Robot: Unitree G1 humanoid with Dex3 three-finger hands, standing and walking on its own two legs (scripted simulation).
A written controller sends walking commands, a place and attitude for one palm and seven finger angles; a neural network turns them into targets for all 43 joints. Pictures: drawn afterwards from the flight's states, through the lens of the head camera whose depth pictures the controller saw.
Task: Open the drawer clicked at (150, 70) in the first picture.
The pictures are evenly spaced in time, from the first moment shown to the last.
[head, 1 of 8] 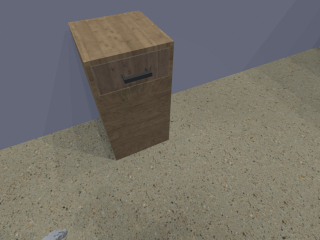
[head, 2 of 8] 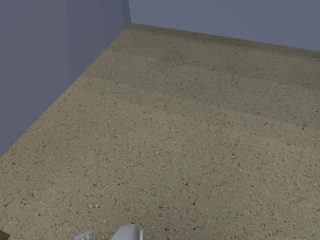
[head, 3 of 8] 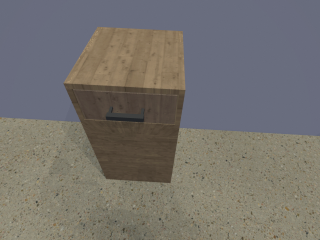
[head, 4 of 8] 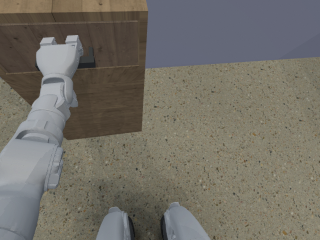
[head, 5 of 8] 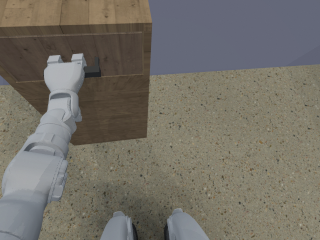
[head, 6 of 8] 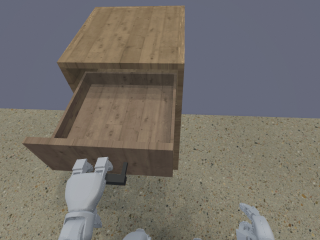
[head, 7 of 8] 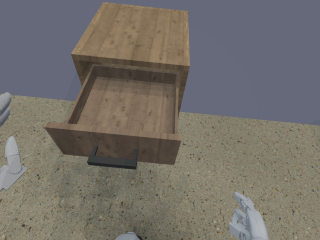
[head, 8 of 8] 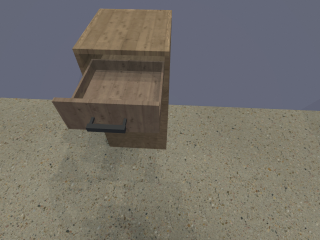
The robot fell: no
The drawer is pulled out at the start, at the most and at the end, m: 0.00 0.30 0.30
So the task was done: yes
